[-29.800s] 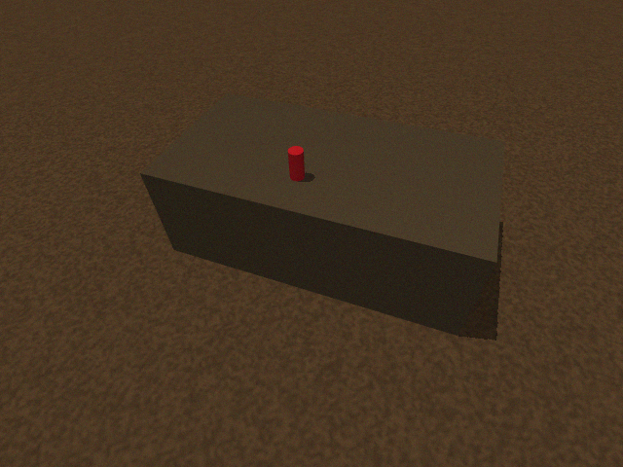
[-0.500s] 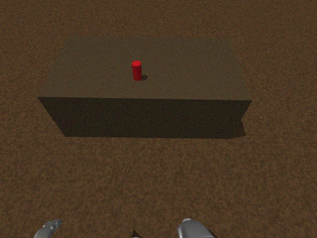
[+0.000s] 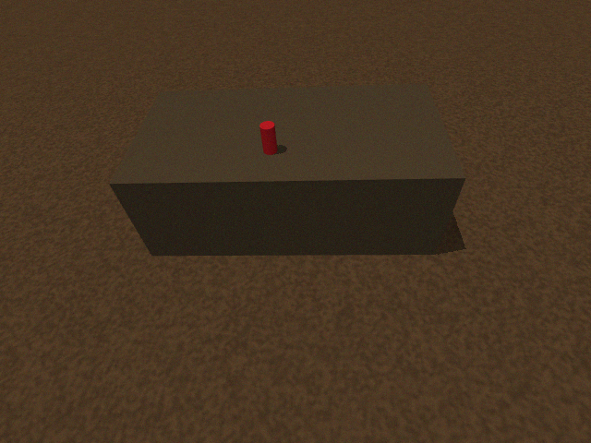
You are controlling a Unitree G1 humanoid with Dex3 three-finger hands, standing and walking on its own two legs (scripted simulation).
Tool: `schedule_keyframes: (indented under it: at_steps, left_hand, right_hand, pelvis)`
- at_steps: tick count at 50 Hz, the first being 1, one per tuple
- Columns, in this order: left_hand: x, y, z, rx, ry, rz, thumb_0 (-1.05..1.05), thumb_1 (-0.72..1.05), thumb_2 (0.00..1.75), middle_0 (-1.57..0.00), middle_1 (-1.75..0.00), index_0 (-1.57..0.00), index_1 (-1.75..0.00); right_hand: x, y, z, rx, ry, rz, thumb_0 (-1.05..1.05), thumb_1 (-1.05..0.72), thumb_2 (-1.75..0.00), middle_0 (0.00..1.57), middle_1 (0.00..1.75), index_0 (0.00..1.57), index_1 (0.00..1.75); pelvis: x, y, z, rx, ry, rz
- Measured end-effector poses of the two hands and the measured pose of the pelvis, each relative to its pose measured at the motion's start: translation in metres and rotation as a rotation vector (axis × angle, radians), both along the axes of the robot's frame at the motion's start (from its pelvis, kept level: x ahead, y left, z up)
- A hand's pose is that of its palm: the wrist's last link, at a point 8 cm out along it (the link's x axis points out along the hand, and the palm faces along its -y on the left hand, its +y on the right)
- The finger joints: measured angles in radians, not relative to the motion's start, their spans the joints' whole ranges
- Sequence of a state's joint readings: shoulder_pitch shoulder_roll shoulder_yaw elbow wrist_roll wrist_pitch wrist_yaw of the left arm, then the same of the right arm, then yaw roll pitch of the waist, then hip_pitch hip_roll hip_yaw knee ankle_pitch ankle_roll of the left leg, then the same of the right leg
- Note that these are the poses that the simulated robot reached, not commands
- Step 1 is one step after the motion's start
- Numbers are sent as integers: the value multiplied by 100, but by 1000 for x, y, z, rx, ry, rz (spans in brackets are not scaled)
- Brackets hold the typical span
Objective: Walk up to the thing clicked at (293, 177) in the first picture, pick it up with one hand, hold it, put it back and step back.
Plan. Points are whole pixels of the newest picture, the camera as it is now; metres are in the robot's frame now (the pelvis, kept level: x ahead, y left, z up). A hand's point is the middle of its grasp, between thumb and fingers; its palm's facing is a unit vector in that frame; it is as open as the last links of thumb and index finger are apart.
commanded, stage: step back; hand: left
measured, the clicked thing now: (268, 138) +1.14 +0.19 -0.29
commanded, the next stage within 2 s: stand in 0.88 s
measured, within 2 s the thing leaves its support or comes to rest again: neither
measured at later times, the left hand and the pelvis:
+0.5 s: hand out of the picture +0.06 +0.27 -0.14, palm faces +0.05 -0.93 -0.37, open 7.4 cm; pelvis +0.01 +0.00 +0.01, yaw +2 degrees
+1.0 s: hand out of the picture +0.13 +0.27 -0.14, palm faces +0.01 -0.94 -0.35, open 7.4 cm; pelvis +0.05 +0.01 +0.01, yaw +1 degrees
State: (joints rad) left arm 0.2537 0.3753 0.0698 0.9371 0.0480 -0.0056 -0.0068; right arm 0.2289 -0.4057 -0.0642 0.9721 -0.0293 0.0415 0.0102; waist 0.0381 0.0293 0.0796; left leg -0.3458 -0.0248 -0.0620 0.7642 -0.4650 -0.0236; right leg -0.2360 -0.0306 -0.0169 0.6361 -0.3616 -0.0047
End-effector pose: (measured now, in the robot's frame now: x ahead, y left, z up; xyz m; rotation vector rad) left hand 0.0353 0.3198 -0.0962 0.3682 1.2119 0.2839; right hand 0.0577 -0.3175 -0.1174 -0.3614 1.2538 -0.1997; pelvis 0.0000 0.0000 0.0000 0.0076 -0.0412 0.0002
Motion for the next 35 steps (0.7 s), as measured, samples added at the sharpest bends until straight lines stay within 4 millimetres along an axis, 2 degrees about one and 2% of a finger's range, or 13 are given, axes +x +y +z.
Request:
schedule_keyframes:
  at_steps: [4,8,11,16,21,25,30,35]
  left_hand:
    - [-1,11,-8,-13,-15,5,1,90,90,-21,-30,-20,-30]
    - [5,10,-9,-34,-6,-13,1,90,90,-21,-30,-20,-30]
    - [14,4,-8,-43,-23,-35,1,90,90,-21,-30,-20,-30]
    - [22,-10,-5,-37,-57,-39,1,90,90,-21,-30,-20,-30]
    - [18,-16,0,-44,-65,0,1,90,90,-21,-30,-20,-30]
    - [19,-9,-4,-51,-40,19,1,90,90,-21,-30,-20,-30]
    - [31,4,-18,-64,-5,32,1,90,90,-21,-30,-20,-30]
    - [48,3,-20,-68,2,15,1,90,90,-21,-30,-20,-30]
  right_hand:
    - [-8,15,0,6,-8,0,1,-90,-90,20,30,20,29]
    - [-9,25,7,25,-65,-8,1,-90,-90,20,30,20,30]
    - [-8,23,10,33,-89,-13,1,-90,-90,20,30,20,30]
    - [-1,11,5,36,-83,-25,1,-90,-90,20,30,20,30]
    - [14,5,9,21,-55,8,1,-90,-90,20,30,20,30]
    - [30,7,10,6,-42,34,1,-90,-90,20,30,20,29]
    - [51,22,8,-7,-60,35,1,-90,-90,20,30,20,29]
    - [74,35,9,19,-90,41,1,-90,-90,20,30,20,29]
  pelvis:
    - [-8,8,-3,30,-20,8]
    - [-10,9,1,16,-14,-3]
    - [-11,4,3,10,-10,-11]
    - [-7,-7,2,-21,-9,-4]
    - [4,-6,7,-11,-5,15]
    - [15,1,6,-9,-5,37]
    - [25,12,-1,4,-11,32]
    - [33,11,1,-16,-1,21]
